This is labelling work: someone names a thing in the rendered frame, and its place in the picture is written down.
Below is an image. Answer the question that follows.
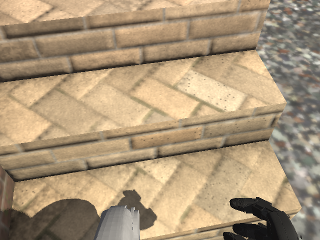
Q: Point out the left robot thigh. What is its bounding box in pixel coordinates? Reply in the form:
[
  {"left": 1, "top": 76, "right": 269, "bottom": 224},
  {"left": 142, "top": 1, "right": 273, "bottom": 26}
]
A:
[{"left": 93, "top": 205, "right": 140, "bottom": 240}]

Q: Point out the robot right hand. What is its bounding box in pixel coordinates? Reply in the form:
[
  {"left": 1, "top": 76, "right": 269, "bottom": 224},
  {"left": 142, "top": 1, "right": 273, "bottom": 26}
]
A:
[{"left": 223, "top": 197, "right": 302, "bottom": 240}]

